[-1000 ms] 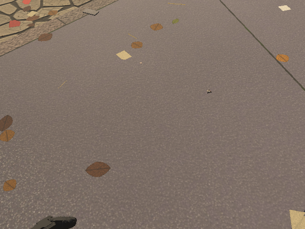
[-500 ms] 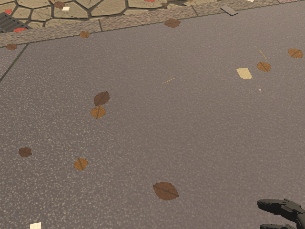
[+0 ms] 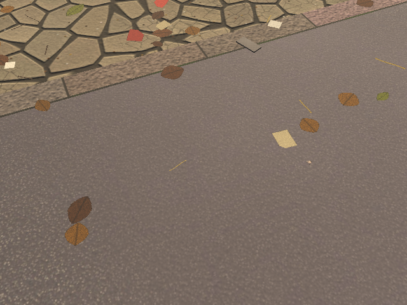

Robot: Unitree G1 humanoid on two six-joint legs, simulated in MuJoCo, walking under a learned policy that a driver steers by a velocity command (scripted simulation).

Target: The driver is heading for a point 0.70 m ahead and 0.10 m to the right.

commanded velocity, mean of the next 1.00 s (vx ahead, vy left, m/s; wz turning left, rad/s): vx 0.05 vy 0.00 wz -0.33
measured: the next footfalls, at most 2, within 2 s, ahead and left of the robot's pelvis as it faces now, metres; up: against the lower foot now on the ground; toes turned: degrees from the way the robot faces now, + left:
right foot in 0.02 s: +0.20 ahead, -0.10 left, +0.00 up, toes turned -2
left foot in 0.48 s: +0.22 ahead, +0.13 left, +0.00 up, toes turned -22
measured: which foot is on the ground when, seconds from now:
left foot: down 0.00-0.02, up 0.04-0.46, down 0.48-0.88, up 0.90-1.00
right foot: up 0.00-0.00, down 0.02-0.48, up 0.50-0.82, down 0.84-1.00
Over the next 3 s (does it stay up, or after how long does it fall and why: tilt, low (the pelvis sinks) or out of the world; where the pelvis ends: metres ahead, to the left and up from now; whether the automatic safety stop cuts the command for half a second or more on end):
stays up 0.71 -0.13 0.00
